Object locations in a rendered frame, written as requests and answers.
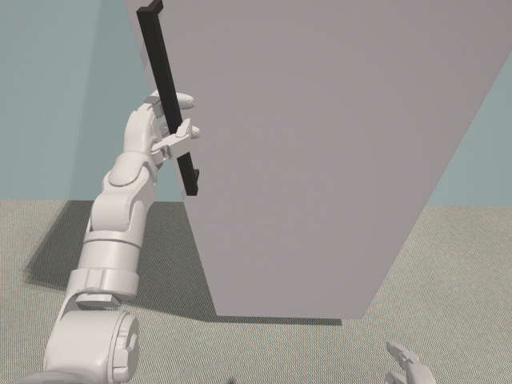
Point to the right robot hand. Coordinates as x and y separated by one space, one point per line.
416 373

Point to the robot left upper arm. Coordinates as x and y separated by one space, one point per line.
90 347

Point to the robot left forearm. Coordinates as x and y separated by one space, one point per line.
106 273

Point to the left robot hand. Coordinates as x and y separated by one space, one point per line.
144 135

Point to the fridge door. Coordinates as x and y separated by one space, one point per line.
325 127

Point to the handle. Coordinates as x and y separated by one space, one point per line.
155 46

